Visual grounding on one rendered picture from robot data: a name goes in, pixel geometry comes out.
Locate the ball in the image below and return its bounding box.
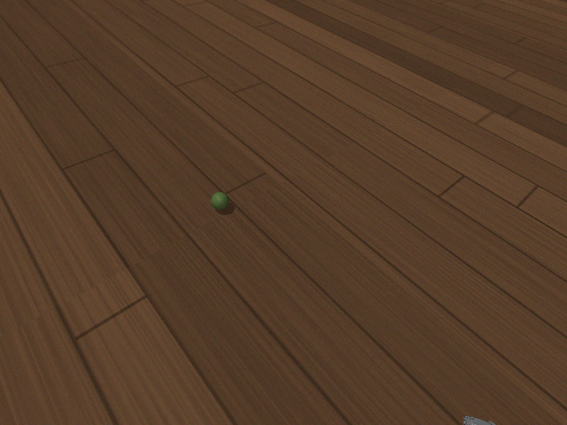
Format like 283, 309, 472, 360
211, 192, 229, 210

